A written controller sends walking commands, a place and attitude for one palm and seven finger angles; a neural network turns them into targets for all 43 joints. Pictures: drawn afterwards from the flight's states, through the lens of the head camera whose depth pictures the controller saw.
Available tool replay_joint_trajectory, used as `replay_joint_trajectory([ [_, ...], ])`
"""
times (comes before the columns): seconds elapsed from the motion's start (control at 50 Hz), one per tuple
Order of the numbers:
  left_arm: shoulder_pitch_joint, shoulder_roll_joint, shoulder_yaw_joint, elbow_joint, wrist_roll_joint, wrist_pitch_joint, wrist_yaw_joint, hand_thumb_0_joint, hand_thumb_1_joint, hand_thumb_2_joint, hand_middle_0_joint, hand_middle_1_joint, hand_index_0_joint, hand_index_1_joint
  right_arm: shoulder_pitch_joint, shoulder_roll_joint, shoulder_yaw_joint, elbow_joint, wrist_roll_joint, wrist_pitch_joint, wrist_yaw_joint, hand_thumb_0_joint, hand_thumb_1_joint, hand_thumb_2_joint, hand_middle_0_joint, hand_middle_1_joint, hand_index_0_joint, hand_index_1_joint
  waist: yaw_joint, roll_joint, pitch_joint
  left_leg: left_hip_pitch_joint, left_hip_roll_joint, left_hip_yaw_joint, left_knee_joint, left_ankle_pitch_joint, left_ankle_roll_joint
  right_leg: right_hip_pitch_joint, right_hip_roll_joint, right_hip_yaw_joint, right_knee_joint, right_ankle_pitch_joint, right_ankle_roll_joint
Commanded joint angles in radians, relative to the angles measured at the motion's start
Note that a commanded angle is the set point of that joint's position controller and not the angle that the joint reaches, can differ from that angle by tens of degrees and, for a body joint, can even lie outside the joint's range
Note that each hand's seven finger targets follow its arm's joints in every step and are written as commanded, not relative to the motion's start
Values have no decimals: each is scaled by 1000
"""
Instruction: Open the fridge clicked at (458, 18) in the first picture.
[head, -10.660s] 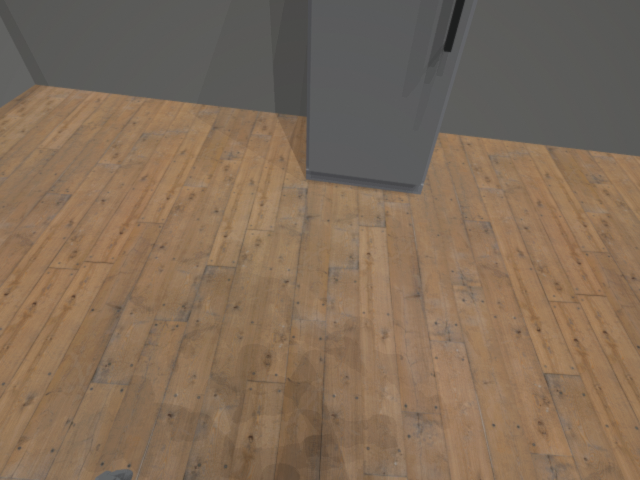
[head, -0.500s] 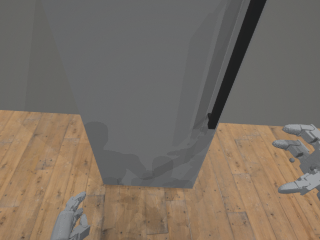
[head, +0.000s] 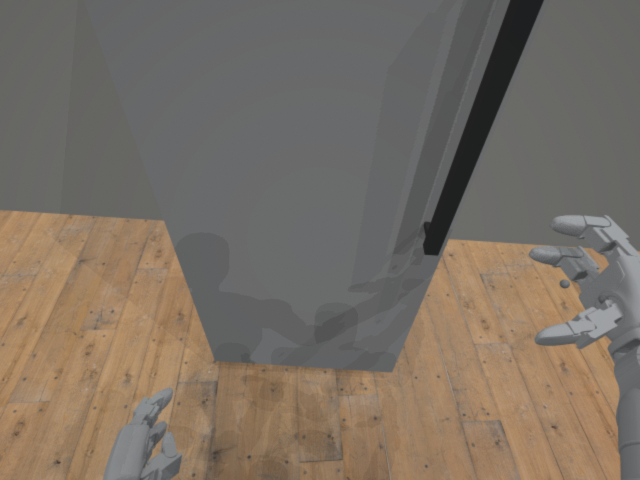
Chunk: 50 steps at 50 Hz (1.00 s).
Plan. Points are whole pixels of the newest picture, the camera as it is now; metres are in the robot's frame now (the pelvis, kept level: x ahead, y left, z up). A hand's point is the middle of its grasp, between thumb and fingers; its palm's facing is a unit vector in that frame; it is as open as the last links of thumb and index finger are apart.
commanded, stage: move the hooked fingers beside the handle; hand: right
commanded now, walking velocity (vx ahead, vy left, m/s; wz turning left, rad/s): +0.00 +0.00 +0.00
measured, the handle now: (474, 114) +0.52 -0.17 +0.22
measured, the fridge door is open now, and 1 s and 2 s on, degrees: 0 0 0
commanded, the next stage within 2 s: none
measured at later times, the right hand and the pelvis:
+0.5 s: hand (539, 248) +0.38 -0.25 +0.12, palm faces +0.04 +1.00 +0.01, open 14.0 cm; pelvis +0.00 -0.01 +0.00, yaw +1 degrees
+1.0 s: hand (509, 211) +0.44 -0.23 +0.13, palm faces +0.02 +1.00 +0.02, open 13.9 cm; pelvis +0.01 -0.01 -0.01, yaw +2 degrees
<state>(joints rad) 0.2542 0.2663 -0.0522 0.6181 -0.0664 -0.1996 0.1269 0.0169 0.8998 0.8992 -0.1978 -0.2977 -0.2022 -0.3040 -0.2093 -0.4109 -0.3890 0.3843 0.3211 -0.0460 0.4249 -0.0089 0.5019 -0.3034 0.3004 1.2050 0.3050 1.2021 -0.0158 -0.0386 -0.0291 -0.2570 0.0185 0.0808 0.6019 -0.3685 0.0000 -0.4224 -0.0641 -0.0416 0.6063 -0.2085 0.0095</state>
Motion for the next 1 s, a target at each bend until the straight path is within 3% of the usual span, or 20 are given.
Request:
replay_joint_trajectory([
  [0.0,-70,132,54,-145,-2,-37,3,0,900,900,-200,-300,-200,-300,-340,-276,-82,-164,6,-57,-27,0,500,-300,300,1200,300,1200,2,-58,-201,-129,-40,-27,-110,210,3,254,54,43,-63,65,-34],
  [0.02,-63,133,57,-148,-2,-35,2,0,900,900,-200,-300,-200,-300,-343,-271,-72,-162,6,-59,-31,0,500,-300,300,1200,300,1200,5,-15,-215,-122,-43,-26,-111,210,2,253,51,41,-57,70,-40],
  [0.08,-57,135,59,-146,0,-25,-1,0,900,900,-200,-300,-200,-300,-388,-265,-64,-156,-4,-67,-41,0,500,-300,300,1200,300,1200,9,-53,-236,-128,-44,-26,-102,220,5,267,50,44,-56,79,-36],
  [0.18,-35,144,66,-132,3,-6,-3,0,900,900,-200,-300,-200,-300,-411,-305,-102,-112,-8,-87,-50,0,500,-300,300,1200,300,1200,13,-15,-254,-123,-48,-28,-92,251,5,260,47,42,-43,101,-38],
  [0.22,-33,139,66,-135,1,-2,-6,0,900,900,-200,-300,-200,-300,-446,-258,-51,-122,-9,-92,-48,0,500,-300,300,1200,300,1200,25,-4,-258,-126,-49,-24,-88,256,4,261,46,39,-37,108,-41],
  [0.28,-27,145,67,-129,1,10,-7,0,900,900,-200,-300,-200,-300,-473,-274,-57,-81,-20,-84,-54,0,500,-300,300,1200,300,1200,25,-41,-243,-147,-47,-28,-88,243,6,251,47,42,-39,93,-38],
  [0.32,-15,147,68,-122,0,19,-5,0,900,900,-200,-300,-200,-300,-510,-275,-46,-46,-24,-86,-61,0,500,-300,300,1200,300,1200,39,6,-224,-162,-50,-27,-95,209,3,233,46,41,-34,65,-42],
  [0.36,-13,149,68,-116,1,25,-4,0,900,900,-200,-300,-200,-300,-565,-275,-40,-12,-32,-86,-67,0,500,-300,300,1200,300,1200,46,-11,-213,-182,-48,-30,-93,187,4,227,45,45,-37,44,-41],
  [0.44,3,153,73,-113,6,37,-6,0,900,900,-200,-300,-200,-300,-601,-314,-66,-2,-39,-117,-71,0,500,-300,300,1200,300,1200,39,-26,-299,-153,-47,-37,-73,240,8,249,45,44,-15,97,-42],
  [0.48,6,150,72,-110,5,42,-9,0,900,900,-200,-300,-200,-300,-641,-283,-28,3,-46,-128,-70,0,500,-300,300,1200,300,1200,48,-73,-297,-173,-49,-34,-68,236,10,261,44,44,-11,97,-37],
  [0.5,12,150,73,-107,6,43,-11,0,900,900,-200,-300,-200,-300,-653,-276,-25,21,-46,-130,-71,0,500,-300,300,1200,300,1200,51,-71,-297,-183,-51,-28,-65,231,12,268,42,51,-12,98,-36],
  [0.52,23,153,76,-105,7,46,-11,0,900,900,-200,-300,-200,-300,-636,-295,-42,36,-43,-135,-73,0,500,-300,300,1200,300,1200,49,-23,-306,-161,-53,-31,-66,241,11,247,42,46,-2,106,-42],
  [0.6,30,158,75,-96,2,65,-13,0,900,900,-200,-300,-200,-300,-698,-286,-17,131,-55,-122,-70,0,500,-300,300,1200,300,1200,67,-26,-241,-219,-51,-30,-69,193,7,210,40,50,-8,52,-40],
  [0.68,49,165,78,-92,5,78,-14,0,900,900,-200,-300,-200,-300,-765,-301,-14,190,-68,-129,-84,0,500,-300,300,1200,300,1200,74,-13,-252,-234,-50,-35,-63,176,6,193,40,51,2,38,-43],
  [0.74,64,167,79,-88,9,88,-16,0,900,900,-200,-300,-200,-300,-819,-343,-39,193,-78,-164,-95,0,500,-300,300,1200,300,1200,71,-34,-313,-218,-50,-40,-44,195,9,202,39,52,17,66,-42],
  [0.8,80,163,84,-79,13,90,-24,0,900,900,-200,-300,-200,-300,-881,-300,0,176,-88,-199,-105,0,500,-300,300,1200,300,1200,84,-89,-361,-254,-56,-32,-32,203,13,269,33,65,29,98,-36],
  [0.82,93,165,88,-76,15,92,-24,0,900,900,-200,-300,-200,-300,-858,-318,-23,184,-84,-208,-109,0,500,-300,300,1200,300,1200,80,-43,-383,-226,-59,-32,-30,222,13,258,33,61,39,118,-42],
  [0.84,93,169,90,-76,15,94,-26,0,900,900,-200,-300,-200,-300,-840,-336,-42,188,-87,-211,-109,0,500,-300,300,1200,300,1200,71,-57,-408,-220,-57,-37,-24,249,11,266,33,58,40,136,-40],
  [0.92,113,173,89,-68,13,118,-29,0,900,900,-200,-300,-200,-300,-783,-365,-71,327,-85,-182,-97,0,500,-300,300,1200,300,1200,68,20,-331,-191,-55,-41,-25,286,4,158,38,35,46,126,-49],
  [0.98,121,176,89,-70,12,134,-31,0,900,900,-200,-300,-200,-300,-852,-367,-50,383,-103,-164,-92,0,500,-300,300,1200,300,1200,85,12,-272,-236,-52,-43,-27,266,-1,124,37,33,44,96,-49],
])
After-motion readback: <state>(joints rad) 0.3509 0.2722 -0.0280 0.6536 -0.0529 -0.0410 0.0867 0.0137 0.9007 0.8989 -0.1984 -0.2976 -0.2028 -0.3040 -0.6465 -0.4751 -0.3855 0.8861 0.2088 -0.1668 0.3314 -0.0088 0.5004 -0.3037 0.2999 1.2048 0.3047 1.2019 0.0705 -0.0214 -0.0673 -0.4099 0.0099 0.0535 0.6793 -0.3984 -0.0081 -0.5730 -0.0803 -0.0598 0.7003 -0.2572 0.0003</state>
